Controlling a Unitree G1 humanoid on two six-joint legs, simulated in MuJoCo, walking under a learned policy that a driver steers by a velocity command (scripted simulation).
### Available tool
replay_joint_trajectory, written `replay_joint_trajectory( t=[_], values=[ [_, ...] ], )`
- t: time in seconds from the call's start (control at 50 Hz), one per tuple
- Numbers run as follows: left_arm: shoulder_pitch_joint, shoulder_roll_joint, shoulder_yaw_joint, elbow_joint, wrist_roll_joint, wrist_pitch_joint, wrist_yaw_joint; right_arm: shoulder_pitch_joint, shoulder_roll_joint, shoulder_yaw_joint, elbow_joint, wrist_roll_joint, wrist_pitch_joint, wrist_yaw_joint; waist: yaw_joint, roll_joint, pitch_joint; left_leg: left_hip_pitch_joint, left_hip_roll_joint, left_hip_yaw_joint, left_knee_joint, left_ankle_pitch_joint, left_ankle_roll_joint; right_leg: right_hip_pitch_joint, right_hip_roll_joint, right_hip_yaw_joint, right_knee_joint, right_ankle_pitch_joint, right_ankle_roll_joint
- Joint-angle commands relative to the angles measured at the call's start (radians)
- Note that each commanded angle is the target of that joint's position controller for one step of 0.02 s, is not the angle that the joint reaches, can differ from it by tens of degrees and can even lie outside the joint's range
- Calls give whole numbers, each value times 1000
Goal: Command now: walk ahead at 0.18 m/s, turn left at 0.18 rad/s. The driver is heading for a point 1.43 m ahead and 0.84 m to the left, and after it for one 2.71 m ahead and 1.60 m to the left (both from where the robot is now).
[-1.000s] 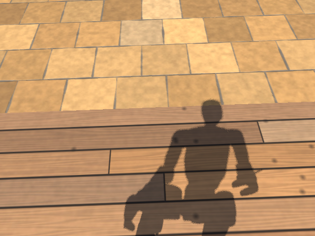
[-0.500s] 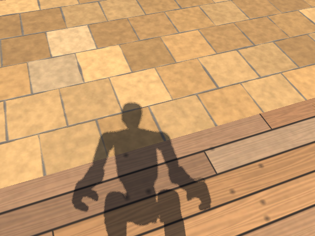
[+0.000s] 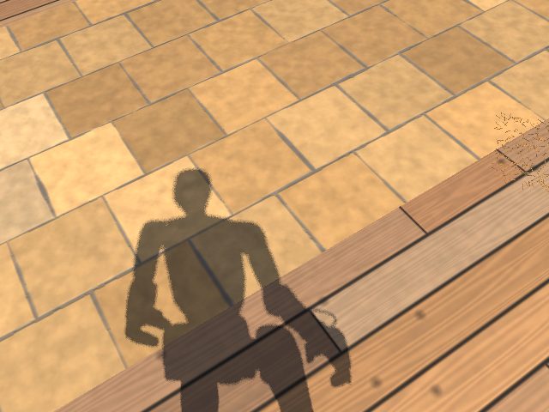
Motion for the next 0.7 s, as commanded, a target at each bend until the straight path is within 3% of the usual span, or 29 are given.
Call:
replay_joint_trajectory(
  t=[0.02, 0.1, 0.16, 0.24, 0.3, 0.32, 0.34, 0.36, 0.38, 0.4, 0.42, 0.44, 0.46, 0.48, 0.52, 0.64, 0.7],
  values=[
    [14, 130, 29, -37, -1, -27, 11, 171, -60, -28, 17, -6, 24, 4, -30, -110, -150, 68, -14, 11, -8, 93, -6, 64, -269, 51, -120, 793, -69],
    [39, 114, 25, -20, -5, -11, 30, 54, -50, -29, -26, -17, 33, 10, 2, -133, -108, -4, 5, 38, -154, 169, -8, 100, -262, -11, -119, 648, -73],
    [83, 127, 32, 0, -1, 3, 37, -7, -34, -22, -58, -21, 39, 17, 32, -127, -103, 3, 2, 66, -264, 157, 5, 143, -292, -20, -92, 610, -95],
    [101, 154, 48, 10, 5, 26, 35, -33, -43, -25, -92, -22, 43, 22, 45, -125, -95, 29, -14, 95, -349, 48, 41, 179, -339, -9, -20, 588, -107],
    [99, 174, 60, 11, 5, 43, 36, -28, -45, -29, -115, -15, 37, 22, 42, -116, -95, 82, -32, 110, -453, -12, 76, 184, -358, -1, 79, 553, -84],
    [97, 182, 65, 13, 4, 48, 38, -3, -44, -30, -117, -15, 27, 19, 17, -88, -110, 154, -41, 108, -554, 67, 90, 162, -339, -25, 156, 523, -48],
    [112, 180, 67, 12, 5, 50, 37, 50, -88, -43, -110, -21, 12, 11, -14, 7, -156, 278, -9, 19, -664, 269, 122, 97, -280, -69, 319, 422, 14],
    [108, 128, 54, -47, -5, 50, 30, 90, -247, -83, -120, -23, 4, -1, -9, 240, -201, 452, 254, -355, -686, 773, 260, -170, -104, -133, 606, -22, 96],
    [29, 115, 47, -74, 5, 71, 32, 172, -260, -94, -96, 11, 14, -1, -66, 217, -266, 478, 356, -489, -730, 954, 401, -282, 12, 23, 776, -535, 119],
    [26, 115, 46, -71, 5, 81, 29, 147, -240, -89, -99, 19, 22, -4, -42, 101, -223, 446, 322, -405, -737, 846, 405, -314, -29, 104, 853, -493, 127],
    [16, 110, 45, -65, -2, 79, 26, 65, -196, -77, -111, 12, 33, -11, -13, 55, -141, 373, 261, -332, -759, 698, 365, -338, -47, 120, 842, -405, 130],
    [9, 120, 49, -62, -4, 74, 28, -13, -161, -64, -127, 10, 43, -17, 20, 40, -84, 317, 193, -274, -779, 593, 306, -340, -66, 129, 775, -327, 133],
    [21, 139, 55, -61, 10, 75, 28, -64, -136, -57, -142, 15, 46, -20, 41, 60, -80, 299, 145, -238, -781, 572, 272, -321, -69, 128, 731, -275, 139],
    [47, 138, 56, -49, 19, 79, 25, -77, -133, -55, -150, 9, 46, -16, 46, 65, -108, 301, 121, -217, -774, 602, 262, -295, -51, 115, 729, -251, 146],
    [64, 122, 52, -51, 10, 87, 20, -49, -158, -63, -145, 7, 37, -7, 42, 49, -152, 327, 110, -219, -764, 613, 256, -276, -42, 119, 674, -242, 157],
    [-8, 120, 45, -94, 2, 92, 27, -24, -195, -78, -151, -6, 44, -1, -1, 103, -141, 302, 103, -330, -790, 297, 255, -252, -31, 141, 473, -239, 159],
    [-9, 125, 43, -107, -5, 81, 30, -44, -205, -84, -162, -12, 51, 7, -4, 111, -143, 269, 99, -385, -775, 283, 247, -186, -10, 141, 387, -249, 144]
  ],
)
